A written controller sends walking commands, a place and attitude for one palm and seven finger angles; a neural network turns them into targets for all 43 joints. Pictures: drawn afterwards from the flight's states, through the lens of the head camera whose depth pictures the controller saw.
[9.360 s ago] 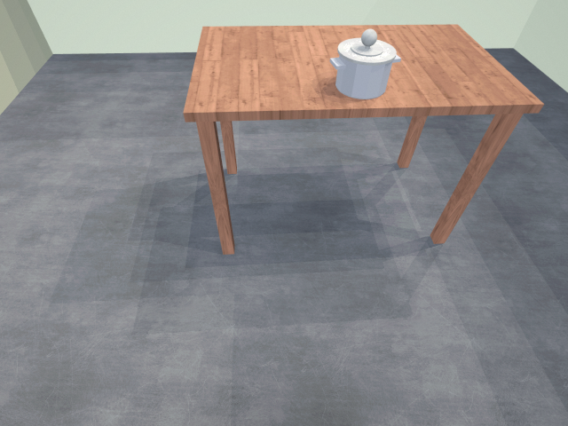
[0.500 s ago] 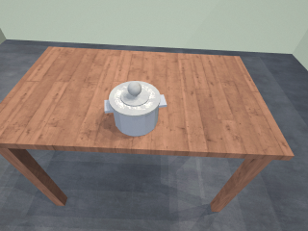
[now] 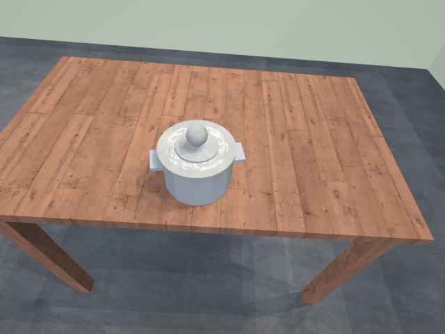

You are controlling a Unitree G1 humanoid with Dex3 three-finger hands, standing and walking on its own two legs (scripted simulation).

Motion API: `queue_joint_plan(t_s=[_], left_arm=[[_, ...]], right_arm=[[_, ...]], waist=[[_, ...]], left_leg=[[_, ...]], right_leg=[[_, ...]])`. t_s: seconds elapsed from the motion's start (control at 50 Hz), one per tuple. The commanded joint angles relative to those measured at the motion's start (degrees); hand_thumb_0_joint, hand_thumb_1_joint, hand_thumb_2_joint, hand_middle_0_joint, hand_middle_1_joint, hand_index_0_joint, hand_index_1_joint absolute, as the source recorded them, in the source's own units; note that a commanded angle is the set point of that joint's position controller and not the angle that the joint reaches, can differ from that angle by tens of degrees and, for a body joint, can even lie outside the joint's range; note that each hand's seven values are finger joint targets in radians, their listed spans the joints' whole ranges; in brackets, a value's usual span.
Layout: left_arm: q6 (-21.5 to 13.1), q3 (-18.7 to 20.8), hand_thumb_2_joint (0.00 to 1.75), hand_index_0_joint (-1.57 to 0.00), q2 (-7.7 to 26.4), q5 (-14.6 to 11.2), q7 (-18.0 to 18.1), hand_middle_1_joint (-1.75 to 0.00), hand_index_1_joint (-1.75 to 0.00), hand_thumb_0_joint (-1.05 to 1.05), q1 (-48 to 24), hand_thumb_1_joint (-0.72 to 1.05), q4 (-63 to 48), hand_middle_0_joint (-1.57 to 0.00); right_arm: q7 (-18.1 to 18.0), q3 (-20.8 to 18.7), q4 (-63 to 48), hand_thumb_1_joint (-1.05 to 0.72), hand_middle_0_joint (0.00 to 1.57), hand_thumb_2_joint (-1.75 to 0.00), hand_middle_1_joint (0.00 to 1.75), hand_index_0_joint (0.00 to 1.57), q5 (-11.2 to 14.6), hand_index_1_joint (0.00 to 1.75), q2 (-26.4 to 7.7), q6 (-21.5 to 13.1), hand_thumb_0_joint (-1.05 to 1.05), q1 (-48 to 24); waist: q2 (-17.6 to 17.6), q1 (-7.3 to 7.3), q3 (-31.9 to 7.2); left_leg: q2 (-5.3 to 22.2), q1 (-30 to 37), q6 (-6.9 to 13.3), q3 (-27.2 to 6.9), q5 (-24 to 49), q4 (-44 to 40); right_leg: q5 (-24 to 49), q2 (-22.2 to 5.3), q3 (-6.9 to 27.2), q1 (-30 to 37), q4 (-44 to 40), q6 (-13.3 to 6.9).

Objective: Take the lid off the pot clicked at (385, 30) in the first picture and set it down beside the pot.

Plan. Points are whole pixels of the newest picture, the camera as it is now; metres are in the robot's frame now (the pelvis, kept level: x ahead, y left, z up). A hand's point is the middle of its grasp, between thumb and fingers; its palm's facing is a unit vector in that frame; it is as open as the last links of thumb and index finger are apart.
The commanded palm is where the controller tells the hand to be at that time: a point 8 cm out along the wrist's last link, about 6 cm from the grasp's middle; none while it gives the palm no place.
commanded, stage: come to a stop and stand still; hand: left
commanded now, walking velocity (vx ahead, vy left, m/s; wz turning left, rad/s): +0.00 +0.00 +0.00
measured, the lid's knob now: (196, 135) +0.46 +0.09 +0.09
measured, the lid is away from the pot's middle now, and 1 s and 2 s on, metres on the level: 0.00 0.00 0.00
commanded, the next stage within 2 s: look again from close up in 1.00 s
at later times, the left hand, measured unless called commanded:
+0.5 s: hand out of the picture -0.07 +0.19 -0.19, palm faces +0.03 -0.99 -0.16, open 7.3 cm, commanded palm none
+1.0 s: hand out of the picture -0.16 +0.17 -0.19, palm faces +0.06 -0.99 -0.11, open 7.4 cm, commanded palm none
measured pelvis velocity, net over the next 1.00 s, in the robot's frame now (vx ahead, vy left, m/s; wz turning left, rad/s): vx -0.09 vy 0.03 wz -0.01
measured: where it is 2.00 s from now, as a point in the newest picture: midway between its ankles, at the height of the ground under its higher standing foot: outside the picture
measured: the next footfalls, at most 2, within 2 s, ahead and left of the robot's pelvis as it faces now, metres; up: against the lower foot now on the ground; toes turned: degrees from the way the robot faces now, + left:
none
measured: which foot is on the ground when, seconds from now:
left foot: down 0.00-1.00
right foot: down 0.00-1.00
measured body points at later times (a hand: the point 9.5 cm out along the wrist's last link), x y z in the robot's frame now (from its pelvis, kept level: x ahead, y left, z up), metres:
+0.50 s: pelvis -0.07 +0.02 -0.01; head -0.07 +0.04 +0.44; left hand -0.07 +0.24 -0.17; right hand -0.07 -0.20 -0.16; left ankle -0.08 +0.08 -0.75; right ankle -0.06 -0.13 -0.75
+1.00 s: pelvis -0.09 +0.03 -0.01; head -0.09 +0.05 +0.44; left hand -0.16 +0.22 -0.18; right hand -0.11 -0.17 -0.17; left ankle -0.08 +0.08 -0.75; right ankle -0.06 -0.13 -0.75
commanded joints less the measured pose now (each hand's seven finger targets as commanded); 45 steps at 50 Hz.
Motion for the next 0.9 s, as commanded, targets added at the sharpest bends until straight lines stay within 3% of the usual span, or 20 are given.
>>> queue_joint_plan(t_s=[0.0,0.06,0.08,0.1,0.12,0.14,0.22,0.26,0.32,0.44,0.58,0.88], left_arm=[[-0.05,0.99,0.9,-0.2,4.51,-0.29,0.08,-0.3,-0.3,0.0,5.52,0.9,-2.3,-0.2],[-0.17,0.7,0.9,-0.2,4.78,-0.56,0.08,-0.3,-0.3,0.0,4.51,0.9,-2.73,-0.2],[-0.25,0.58,0.9,-0.2,4.93,-0.61,0.16,-0.3,-0.3,0.0,4.22,0.9,-2.86,-0.2],[-0.21,0.43,0.9,-0.2,5.02,-0.53,0.25,-0.3,-0.3,0.0,3.44,0.9,-2.93,-0.2],[-0.01,0.31,0.9,-0.2,5.23,-0.59,0.27,-0.3,-0.3,0.0,2.85,0.9,-3.12,-0.2],[0.2,0.24,0.9,-0.2,4.9,-0.51,0.25,-0.3,-0.3,0.0,2.68,0.9,-3.04,-0.2],[0.18,-0.24,0.9,-0.2,4.71,-0.56,-0.02,-0.3,-0.3,0.0,3.57,0.9,-1.9,-0.2],[0.29,-0.45,0.9,-0.2,4.61,-0.46,-0.14,-0.3,-0.3,0.0,3.06,0.9,-1.64,-0.2],[0.44,-0.74,0.9,-0.2,4.5,-0.36,-0.43,-0.3,-0.3,0.0,3.48,0.9,-1.19,-0.2],[0.31,-0.97,0.9,-0.2,3.97,-0.08,-0.78,-0.3,-0.3,0.0,5.66,0.9,-0.23,-0.2],[-0.16,-1.51,0.9,-0.2,2.38,0.13,-0.86,-0.3,-0.3,0.0,8.99,0.9,1.7,-0.2],[-0.53,-2.18,0.9,-0.2,-0.62,0.39,-0.64,-0.3,-0.3,0.0,13.93,0.9,5.11,-0.2]], right_arm=[[-0.02,-0.48,-1.85,-0.9,0.2,-0.9,0.3,0.2,-0.32,0.3,-5.07,-0.5,0.0,5.15],[0.05,-0.04,-1.8,-0.9,0.2,-0.9,0.3,0.2,-0.28,0.3,-5.51,-0.63,0.0,5.39],[-0.05,0.11,-1.71,-0.9,0.2,-0.9,0.3,0.2,-0.24,0.3,-5.74,-0.76,0.0,6.05],[-0.06,0.21,-1.32,-0.9,0.2,-0.9,0.3,0.2,-0.15,0.3,-5.88,-1.01,0.0,6.5],[0.11,0.23,-1.0,-0.9,0.2,-0.9,0.3,0.2,-0.13,0.3,-5.97,-0.99,0.0,6.56],[0.19,0.36,-1.05,-0.9,0.2,-0.9,0.3,0.2,-0.14,0.3,-6.26,-0.92,0.0,5.9],[0.56,0.75,-0.92,-0.9,0.2,-0.9,0.3,0.2,-0.27,0.3,-6.09,-0.73,0.0,5.05],[0.84,1.17,-0.41,-0.9,0.2,-0.9,0.3,0.2,-0.25,0.3,-5.81,-0.62,0.0,5.39],[1.28,1.49,0.05,-0.9,0.2,-0.9,0.3,0.2,-0.22,0.3,-5.42,-0.77,0.0,5.7],[1.81,1.56,0.28,-0.9,0.2,-0.9,0.3,0.2,-0.14,0.3,-4.97,-0.65,0.0,6.46],[1.91,1.37,1.05,-0.9,0.2,-0.9,0.3,0.2,-0.02,0.3,-4.01,-0.63,0.0,8.54],[1.63,1.38,2.17,-0.9,0.2,-0.9,0.3,0.2,0.09,0.3,-2.01,-1.0,0.0,10.44]], waist=[[1.32,-0.23,-4.01],[1.77,-0.15,-5.96],[2.05,-0.27,-6.73],[4.94,-0.39,-7.37],[6.27,-0.29,-6.84],[5.14,-0.05,-4.82],[0.29,0.65,-1.24],[0.51,0.41,1.92],[0.53,0.71,4.26],[2.2,0.79,5.68],[2.03,0.43,5.74],[2.12,0.69,6.19]], left_leg=[[7.87,2.48,0.35,-5.41,36.21,-0.51],[8.11,3.22,0.3,-6.85,39.06,-1.39],[8.17,4.37,0.16,-7.31,44.13,-1.56],[8.13,6.03,0.05,-7.37,52.18,-1.48],[8.51,6.75,0.5,-7.75,53.62,-1.9],[8.81,6.43,0.82,-7.92,53.98,-2.26],[8.03,2.58,0.95,-7.81,35.76,-4.82],[7.15,-1.03,0.66,-7.67,25.11,-7.03],[6.77,-3.81,1.06,-7.71,16.83,-8.97],[5.92,-7.75,1.26,-8.24,0.28,-11.26],[5.97,-8.83,1.55,-9.12,-5.4,-12.05],[6.5,-10.47,2.11,-10.17,-6.75,-12.73]], right_leg=[[27.71,-6.09,4.15,0.76,-1.56,-1.82],[27.4,-6.14,3.78,2.69,-2.37,-2.22],[28.49,-6.04,3.33,3.05,-1.36,-2.45],[27.44,-5.96,2.26,2.88,-0.45,-2.04],[20.15,-5.29,1.5,2.16,-1.08,-1.71],[15.69,-4.9,1.13,1.02,-1.9,-1.33],[15.8,-5.82,2.45,2.35,-6.2,-1.59],[13.34,-6.42,3.17,1.93,-7.66,-1.5],[6.67,-5.88,2.67,1.21,-8.89,-1.02],[0.02,-5.58,3.03,-0.51,-10.32,-1.0],[-1.7,-5.24,3.01,-3.1,-10.04,-1.17],[-0.26,-4.75,2.74,-5.17,-8.16,-0.98]])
